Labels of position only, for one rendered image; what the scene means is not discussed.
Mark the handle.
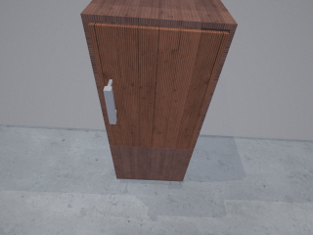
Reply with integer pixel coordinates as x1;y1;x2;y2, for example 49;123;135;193
103;79;117;124

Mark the cupboard door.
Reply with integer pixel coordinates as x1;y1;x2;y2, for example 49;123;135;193
88;23;229;150

